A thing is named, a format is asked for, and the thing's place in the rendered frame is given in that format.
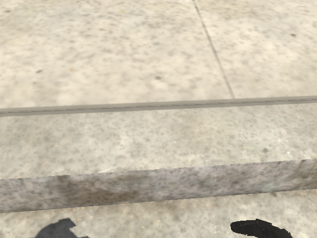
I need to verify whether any right robot hand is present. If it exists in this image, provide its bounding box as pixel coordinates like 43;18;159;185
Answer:
230;219;293;238

